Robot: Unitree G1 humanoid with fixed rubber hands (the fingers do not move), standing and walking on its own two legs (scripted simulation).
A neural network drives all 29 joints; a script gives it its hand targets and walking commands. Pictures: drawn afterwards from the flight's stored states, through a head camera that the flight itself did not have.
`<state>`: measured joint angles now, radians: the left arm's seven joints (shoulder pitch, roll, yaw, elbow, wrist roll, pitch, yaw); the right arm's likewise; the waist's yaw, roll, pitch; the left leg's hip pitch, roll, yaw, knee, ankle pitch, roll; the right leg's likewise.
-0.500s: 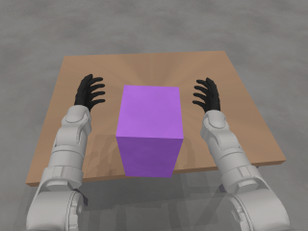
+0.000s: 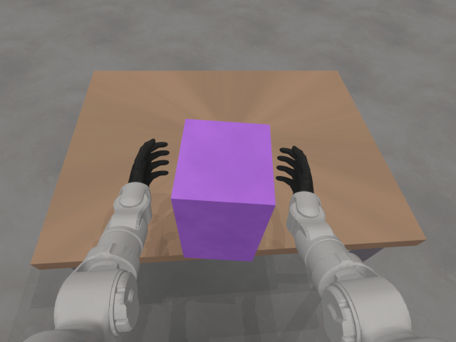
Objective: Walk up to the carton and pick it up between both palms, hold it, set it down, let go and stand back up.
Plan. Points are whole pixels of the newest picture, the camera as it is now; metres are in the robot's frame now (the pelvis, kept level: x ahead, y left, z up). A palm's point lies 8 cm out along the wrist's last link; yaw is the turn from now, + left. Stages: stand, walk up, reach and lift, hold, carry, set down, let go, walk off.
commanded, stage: reach and lift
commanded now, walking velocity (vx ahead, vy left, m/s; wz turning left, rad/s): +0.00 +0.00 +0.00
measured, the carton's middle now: (222, 197) +0.41 +0.05 -0.06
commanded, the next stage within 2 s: none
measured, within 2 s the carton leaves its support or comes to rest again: neither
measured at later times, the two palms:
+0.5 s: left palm (143, 189) +0.40 +0.22 -0.03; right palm (298, 199) +0.40 -0.11 -0.02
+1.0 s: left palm (158, 198) +0.39 +0.18 -0.04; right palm (282, 209) +0.38 -0.07 -0.03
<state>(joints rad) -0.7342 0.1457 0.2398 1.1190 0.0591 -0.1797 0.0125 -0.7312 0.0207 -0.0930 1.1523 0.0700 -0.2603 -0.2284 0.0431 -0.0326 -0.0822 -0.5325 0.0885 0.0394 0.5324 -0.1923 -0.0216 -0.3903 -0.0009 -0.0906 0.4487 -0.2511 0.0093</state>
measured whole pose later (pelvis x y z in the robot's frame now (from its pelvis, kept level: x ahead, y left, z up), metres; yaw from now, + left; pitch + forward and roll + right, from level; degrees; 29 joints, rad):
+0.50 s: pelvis -0.02 +0.03 -0.04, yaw -3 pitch +26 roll -3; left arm -0.93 0.21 0.02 1.48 -0.18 -0.49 0.07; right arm -0.91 -0.08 -0.07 1.42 0.18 -0.45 -0.13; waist 0.02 -0.02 -0.24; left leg -1.01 0.08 0.06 0.83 -0.27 0.02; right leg -0.89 -0.03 -0.05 0.78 -0.34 0.04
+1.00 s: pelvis -0.03 +0.03 -0.04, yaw -3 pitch +21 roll -3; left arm -0.86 0.04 0.45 1.33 0.25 -0.52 0.11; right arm -0.84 0.11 -0.58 1.25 -0.40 -0.53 -0.18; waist 0.05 0.00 -0.13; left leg -0.91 0.09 0.08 0.81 -0.27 0.02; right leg -0.80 -0.02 -0.04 0.76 -0.33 0.04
